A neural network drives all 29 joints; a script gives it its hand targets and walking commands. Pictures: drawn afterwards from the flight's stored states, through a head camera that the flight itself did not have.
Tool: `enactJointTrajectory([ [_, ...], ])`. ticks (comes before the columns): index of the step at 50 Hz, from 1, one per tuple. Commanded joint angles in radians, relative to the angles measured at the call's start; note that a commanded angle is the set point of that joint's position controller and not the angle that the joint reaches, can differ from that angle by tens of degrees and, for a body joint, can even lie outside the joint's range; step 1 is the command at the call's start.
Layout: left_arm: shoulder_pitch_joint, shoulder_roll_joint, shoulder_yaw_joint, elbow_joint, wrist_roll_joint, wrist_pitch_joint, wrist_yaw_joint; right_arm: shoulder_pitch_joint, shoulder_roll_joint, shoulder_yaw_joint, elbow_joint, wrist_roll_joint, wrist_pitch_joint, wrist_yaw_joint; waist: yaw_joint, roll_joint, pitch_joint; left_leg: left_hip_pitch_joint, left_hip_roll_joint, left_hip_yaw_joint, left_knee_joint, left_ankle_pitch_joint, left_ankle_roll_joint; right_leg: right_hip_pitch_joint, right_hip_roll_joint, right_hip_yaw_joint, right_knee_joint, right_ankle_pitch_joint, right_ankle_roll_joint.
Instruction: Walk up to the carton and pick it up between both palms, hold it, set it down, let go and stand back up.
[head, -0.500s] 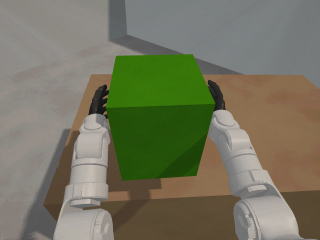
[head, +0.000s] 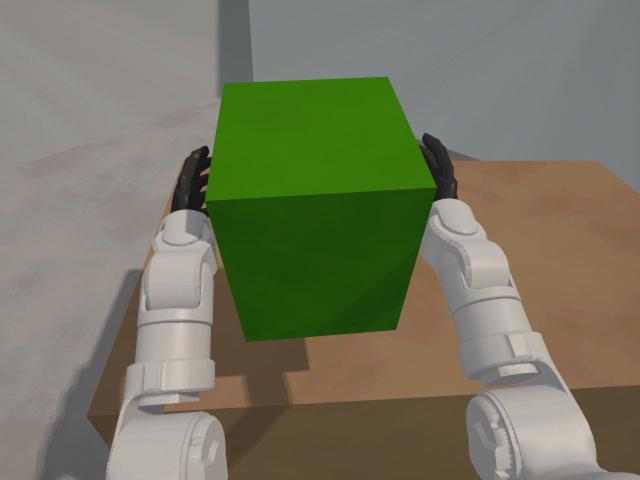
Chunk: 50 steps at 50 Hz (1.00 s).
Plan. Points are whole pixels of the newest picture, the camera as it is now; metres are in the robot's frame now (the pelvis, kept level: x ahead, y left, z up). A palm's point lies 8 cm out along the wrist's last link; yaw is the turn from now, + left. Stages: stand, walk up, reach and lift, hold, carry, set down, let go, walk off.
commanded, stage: hold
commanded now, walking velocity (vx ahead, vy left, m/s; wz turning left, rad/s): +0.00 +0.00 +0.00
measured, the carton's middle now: (314, 213) +0.40 +0.02 +0.18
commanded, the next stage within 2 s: none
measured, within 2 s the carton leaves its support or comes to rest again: neither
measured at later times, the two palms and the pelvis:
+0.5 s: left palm (190, 226) +0.36 +0.17 +0.19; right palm (437, 212) +0.37 -0.12 +0.21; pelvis -0.01 +0.00 +0.00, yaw +0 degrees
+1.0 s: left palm (182, 212) +0.35 +0.17 +0.21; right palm (440, 199) +0.37 -0.12 +0.23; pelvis +0.00 +0.00 +0.00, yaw +0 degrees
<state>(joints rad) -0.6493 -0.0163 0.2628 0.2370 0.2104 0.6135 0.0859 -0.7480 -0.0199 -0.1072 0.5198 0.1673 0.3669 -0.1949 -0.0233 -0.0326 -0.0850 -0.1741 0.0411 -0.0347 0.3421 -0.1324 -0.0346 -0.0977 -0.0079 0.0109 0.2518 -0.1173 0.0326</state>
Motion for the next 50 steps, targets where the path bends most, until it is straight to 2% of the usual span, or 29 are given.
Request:
enactJointTrajectory([
  [1, -0.665, -0.583, -0.464, -0.056, -0.089, -0.006, -0.213, -0.619, 0.532, 0.336, -0.101, 0.044, -0.013, 0.089, -0.138, 0.053, -0.243, 0.190, -0.102, 0.045, -0.054, 0.049, -0.010, 0.156, 0.061, -0.074, -0.013, 0.075, 0.017],
  [3, -0.671, -0.564, -0.430, -0.056, -0.090, 0.001, -0.226, -0.684, 0.553, 0.369, -0.147, 0.078, -0.004, 0.085, -0.116, 0.017, -0.267, 0.167, -0.110, 0.047, -0.054, 0.060, 0.010, 0.188, 0.058, -0.069, -0.017, 0.088, 0.027],
  [4, -0.725, -0.581, -0.457, -0.090, -0.106, -0.002, -0.229, -0.677, 0.555, 0.355, -0.125, 0.071, -0.004, 0.087, -0.131, 0.039, -0.287, 0.172, -0.105, 0.046, -0.055, 0.055, 0.000, 0.179, 0.059, -0.070, -0.005, 0.092, 0.028],
  [6, -0.722, -0.609, -0.486, -0.146, -0.128, 0.005, -0.227, -0.729, 0.562, 0.395, -0.239, 0.115, -0.016, 0.079, -0.126, 0.058, -0.375, 0.200, -0.109, 0.040, -0.029, 0.153, -0.011, 0.221, 0.068, -0.068, 0.007, 0.187, 0.022],
  [9, -0.773, -0.656, -0.626, -0.365, -0.224, -0.014, -0.202, -0.754, 0.602, 0.494, -0.434, 0.182, -0.017, 0.061, -0.142, 0.086, -0.597, 0.264, -0.112, 0.013, 0.038, 0.342, -0.038, 0.277, 0.084, -0.065, 0.051, 0.372, 0.022],
  [11, -0.758, -0.647, -0.656, -0.357, -0.231, 0.003, -0.189, -0.749, 0.575, 0.489, -0.492, 0.184, -0.003, 0.049, -0.160, 0.112, -0.586, 0.270, -0.115, 0.003, 0.050, 0.338, -0.049, 0.253, 0.084, -0.058, 0.047, 0.374, 0.019],
  [12, -0.748, -0.635, -0.637, -0.305, -0.209, 0.014, -0.188, -0.769, 0.569, 0.485, -0.463, 0.173, 0.009, 0.051, -0.145, 0.089, -0.522, 0.255, -0.111, 0.006, 0.030, 0.266, -0.043, 0.212, 0.088, -0.071, 0.030, 0.267, 0.020],
  [15, -0.721, -0.609, -0.580, -0.244, -0.171, 0.043, -0.198, -0.668, 0.534, 0.414, -0.300, 0.127, 0.046, 0.067, -0.159, 0.107, -0.351, 0.209, -0.097, 0.018, -0.020, 0.100, -0.038, 0.150, 0.072, -0.065, 0.002, 0.116, 0.009],
  [19, -0.654, -0.552, -0.438, -0.088, -0.092, 0.081, -0.244, -0.667, 0.511, 0.347, -0.175, 0.088, 0.069, 0.084, -0.134, 0.022, -0.198, 0.132, -0.095, 0.043, -0.086, -0.071, 0.005, 0.149, 0.059, -0.067, -0.029, -0.037, 0.013],
  [20, -0.683, -0.528, -0.397, -0.028, -0.073, 0.081, -0.252, -0.707, 0.494, 0.314, -0.127, 0.062, 0.074, 0.091, -0.137, 0.012, -0.136, 0.102, -0.097, 0.049, -0.113, -0.158, 0.019, 0.111, 0.056, -0.068, -0.048, -0.138, 0.011],
  [21, -0.729, -0.531, -0.410, -0.062, -0.083, 0.069, -0.256, -0.708, 0.515, 0.292, -0.117, 0.047, 0.066, 0.095, -0.148, 0.036, -0.165, 0.095, -0.093, 0.054, -0.108, -0.149, 0.011, 0.129, 0.052, -0.068, -0.035, -0.106, 0.010],
  [22, -0.773, -0.547, -0.426, -0.113, -0.102, 0.055, -0.254, -0.751, 0.553, 0.315, -0.156, 0.073, 0.051, 0.099, -0.128, 0.042, -0.245, 0.111, -0.096, 0.054, -0.102, -0.127, 0.009, 0.139, 0.055, -0.070, -0.026, -0.092, 0.009],
  [23, -0.792, -0.590, -0.467, -0.184, -0.130, 0.042, -0.240, -0.763, 0.578, 0.344, -0.204, 0.106, 0.037, 0.103, -0.123, 0.077, -0.336, 0.143, -0.093, 0.049, -0.085, -0.045, -0.007, 0.163, 0.060, -0.067, -0.008, -0.010, 0.003],
  [25, -0.860, -0.646, -0.538, -0.258, -0.193, 0.013, -0.218, -0.840, 0.609, 0.404, -0.327, 0.142, 0.011, 0.100, -0.122, 0.086, -0.513, 0.189, -0.099, 0.031, -0.035, 0.097, -0.024, 0.204, 0.076, -0.071, 0.024, 0.122, 0.003],
  [26, -0.905, -0.645, -0.607, -0.328, -0.235, -0.001, -0.203, -0.834, 0.605, 0.409, -0.352, 0.153, 0.005, 0.096, -0.142, 0.123, -0.594, 0.229, -0.097, 0.020, -0.005, 0.167, -0.043, 0.186, 0.081, -0.070, 0.029, 0.165, 0.004],
  [28, -0.894, -0.649, -0.649, -0.392, -0.257, -0.012, -0.177, -0.816, 0.645, 0.463, -0.448, 0.180, 0.001, 0.087, -0.130, 0.134, -0.663, 0.278, -0.105, 0.012, 0.037, 0.265, -0.045, 0.196, 0.085, -0.064, 0.049, 0.265, 0.009],
  [29, -0.844, -0.646, -0.663, -0.383, -0.260, -0.002, -0.171, -0.775, 0.629, 0.478, -0.456, 0.183, 0.011, 0.077, -0.147, 0.136, -0.646, 0.282, -0.111, 0.010, 0.050, 0.309, -0.052, 0.199, 0.089, -0.070, 0.046, 0.304, 0.010],
  [30, -0.796, -0.641, -0.660, -0.378, -0.252, 0.005, -0.171, -0.754, 0.614, 0.496, -0.486, 0.192, 0.020, 0.070, -0.139, 0.121, -0.630, 0.290, -0.110, 0.006, 0.054, 0.342, -0.052, 0.215, 0.091, -0.069, 0.048, 0.335, 0.014],
  [32, -0.706, -0.611, -0.598, -0.273, -0.191, 0.043, -0.185, -0.656, 0.554, 0.446, -0.369, 0.156, 0.062, 0.058, -0.161, 0.110, -0.448, 0.241, -0.107, 0.010, 0.022, 0.248, -0.044, 0.204, 0.085, -0.064, 0.024, 0.268, 0.010],
  [34, -0.600, -0.562, -0.495, -0.162, -0.117, 0.083, -0.223, -0.578, 0.516, 0.408, -0.232, 0.125, 0.097, 0.056, -0.154, 0.047, -0.265, 0.185, -0.103, 0.030, -0.036, 0.120, -0.025, 0.212, 0.071, -0.060, -0.002, 0.170, 0.016],
  [37, -0.630, -0.481, -0.367, -0.043, -0.023, 0.116, -0.287, -0.615, 0.461, 0.310, -0.075, 0.060, 0.123, 0.069, -0.143, 0.021, -0.076, 0.120, -0.094, 0.047, -0.109, -0.088, 0.003, 0.157, 0.051, -0.059, -0.036, -0.060, 0.009],
  [40, -0.722, -0.542, -0.426, -0.144, -0.076, 0.093, -0.297, -0.671, 0.513, 0.323, -0.122, 0.094, 0.096, 0.079, -0.147, 0.059, -0.187, 0.139, -0.087, 0.053, -0.107, -0.038, -0.015, 0.167, 0.060, -0.063, -0.026, -0.020, 0.002],
  [42, -0.850, -0.607, -0.516, -0.334, -0.169, 0.048, -0.264, -0.746, 0.584, 0.383, -0.282, 0.154, 0.050, 0.084, -0.145, 0.104, -0.447, 0.207, -0.095, 0.040, -0.036, 0.164, -0.044, 0.242, 0.077, -0.066, 0.025, 0.152, 0.003],
  [43, -0.870, -0.619, -0.565, -0.348, -0.193, 0.036, -0.247, -0.776, 0.587, 0.397, -0.331, 0.172, 0.037, 0.082, -0.152, 0.130, -0.491, 0.234, -0.101, 0.031, -0.014, 0.220, -0.054, 0.221, 0.084, -0.073, 0.028, 0.186, 0.007],
  [44, -0.845, -0.639, -0.607, -0.402, -0.234, 0.024, -0.229, -0.817, 0.611, 0.445, -0.461, 0.195, 0.019, 0.075, -0.143, 0.100, -0.584, 0.264, -0.103, 0.024, 0.024, 0.332, -0.053, 0.243, 0.094, -0.070, 0.042, 0.283, 0.015],
  [45, -0.869, -0.634, -0.657, -0.468, -0.265, 0.013, -0.213, -0.817, 0.612, 0.484, -0.526, 0.215, 0.016, 0.066, -0.156, 0.136, -0.673, 0.304, -0.108, 0.014, 0.054, 0.397, -0.063, 0.246, 0.096, -0.068, 0.053, 0.346, 0.016],
  [46, -0.866, -0.645, -0.697, -0.473, -0.291, 0.011, -0.196, -0.817, 0.619, 0.491, -0.567, 0.222, 0.015, 0.062, -0.157, 0.137, -0.694, 0.317, -0.103, 0.001, 0.073, 0.417, -0.070, 0.219, 0.103, -0.071, 0.057, 0.338, 0.014],
  [48, -0.786, -0.634, -0.685, -0.455, -0.262, 0.028, -0.184, -0.720, 0.583, 0.498, -0.534, 0.201, 0.035, 0.057, -0.158, 0.136, -0.601, 0.327, -0.102, 0.002, 0.068, 0.414, -0.070, 0.191, 0.100, -0.072, 0.040, 0.333, 0.013],
  [50, -0.713, -0.579, -0.597, -0.296, -0.194, 0.060, -0.204, -0.674, 0.546, 0.458, -0.420, 0.159, 0.065, 0.060, -0.148, 0.078, -0.404, 0.239, -0.105, 0.021, 0.010, 0.205, -0.034, 0.171, 0.085, -0.067, 0.009, 0.203, 0.016],
])
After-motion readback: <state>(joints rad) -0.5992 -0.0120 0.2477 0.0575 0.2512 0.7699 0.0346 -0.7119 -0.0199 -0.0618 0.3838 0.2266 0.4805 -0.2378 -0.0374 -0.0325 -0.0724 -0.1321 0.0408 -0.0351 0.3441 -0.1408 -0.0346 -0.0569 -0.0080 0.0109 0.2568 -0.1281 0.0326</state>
